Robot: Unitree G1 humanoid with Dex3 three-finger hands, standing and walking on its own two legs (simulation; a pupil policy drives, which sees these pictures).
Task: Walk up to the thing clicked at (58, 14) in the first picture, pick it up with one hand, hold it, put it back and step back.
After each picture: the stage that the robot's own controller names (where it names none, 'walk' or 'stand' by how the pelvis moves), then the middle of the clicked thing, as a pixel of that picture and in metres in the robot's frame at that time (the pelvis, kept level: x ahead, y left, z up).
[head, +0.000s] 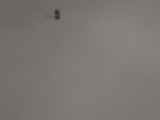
stand; (57, 14) +1.83 +0.28 -0.72
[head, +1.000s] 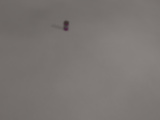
walk; (66, 25) +1.71 +0.11 -0.71
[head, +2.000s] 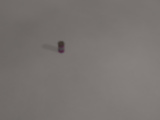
walk; (61, 47) +1.12 +0.11 -0.71
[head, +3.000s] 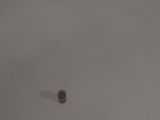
walk; (62, 97) +0.64 +0.12 -0.70
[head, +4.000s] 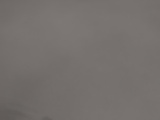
walk; out of the picture +0.35 +0.18 -0.71
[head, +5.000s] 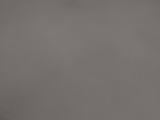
stand; out of the picture +0.27 +0.13 -0.72
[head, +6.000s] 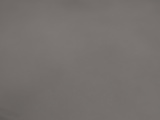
stand; out of the picture +0.26 +0.13 -0.72
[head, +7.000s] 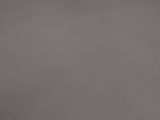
stand; out of the picture +0.27 +0.14 -0.73
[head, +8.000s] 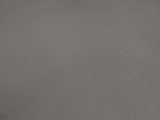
stand; out of the picture +0.25 +0.14 -0.73
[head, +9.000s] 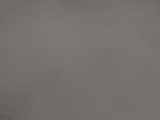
go down; out of the picture +0.25 +0.14 -0.73
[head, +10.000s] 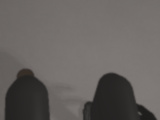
go down; (26, 78) +0.35 +0.17 -0.30
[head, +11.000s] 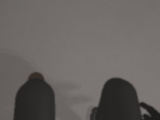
approach; (37, 81) +0.35 +0.16 -0.31
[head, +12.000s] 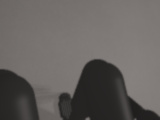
close in; out of the picture +0.34 +0.19 -0.23
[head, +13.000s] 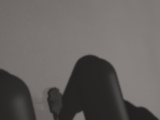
close; out of the picture +0.37 +0.20 -0.22
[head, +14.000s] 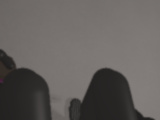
lift; out of the picture +0.32 +0.22 -0.15
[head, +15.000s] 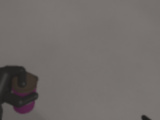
lift; (24, 93) +0.29 +0.17 +0.02
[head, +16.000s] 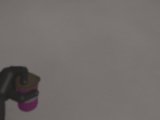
hold; (27, 92) +0.31 +0.17 +0.00
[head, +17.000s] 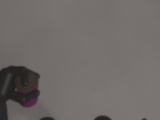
crouch; (27, 90) +0.32 +0.17 -0.06
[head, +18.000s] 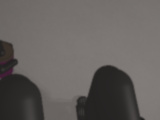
lower; (2, 61) +0.39 +0.19 -0.16
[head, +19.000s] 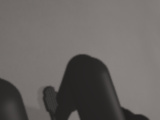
lower; out of the picture +0.39 +0.22 -0.23
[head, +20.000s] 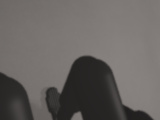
lower; out of the picture +0.39 +0.22 -0.23
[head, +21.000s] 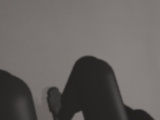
lower; out of the picture +0.39 +0.22 -0.23
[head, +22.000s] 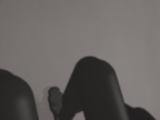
lower; out of the picture +0.38 +0.22 -0.23
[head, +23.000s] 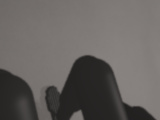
open; out of the picture +0.37 +0.20 -0.23
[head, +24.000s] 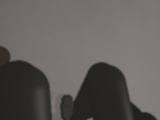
stand; out of the picture +0.37 +0.19 -0.23
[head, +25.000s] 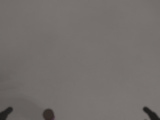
stand; (49, 115) +0.32 +0.15 -0.58
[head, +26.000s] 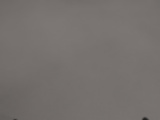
stand; out of the picture +0.30 +0.15 -0.66
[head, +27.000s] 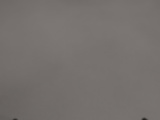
stand; out of the picture +0.31 +0.15 -0.66
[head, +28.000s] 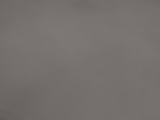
stand; out of the picture +0.33 +0.14 -0.72
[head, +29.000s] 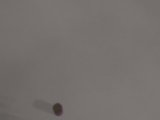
walk; (58, 109) +0.39 +0.14 -0.69
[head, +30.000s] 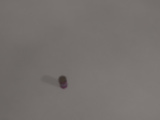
walk; (63, 82) +0.65 +0.16 -0.70
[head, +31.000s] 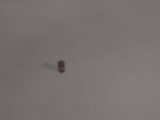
stand; (61, 66) +0.94 +0.20 -0.70
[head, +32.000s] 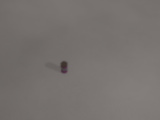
stand; (64, 67) +0.95 +0.14 -0.72
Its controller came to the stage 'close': yes
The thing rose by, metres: 0.71
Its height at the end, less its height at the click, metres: +0.00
